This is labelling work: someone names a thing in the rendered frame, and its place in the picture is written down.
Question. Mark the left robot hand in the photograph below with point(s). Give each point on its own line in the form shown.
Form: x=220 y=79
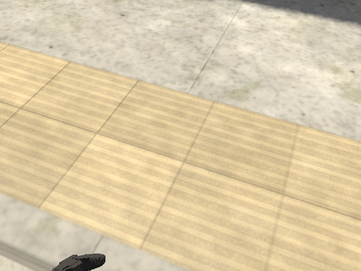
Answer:
x=85 y=262

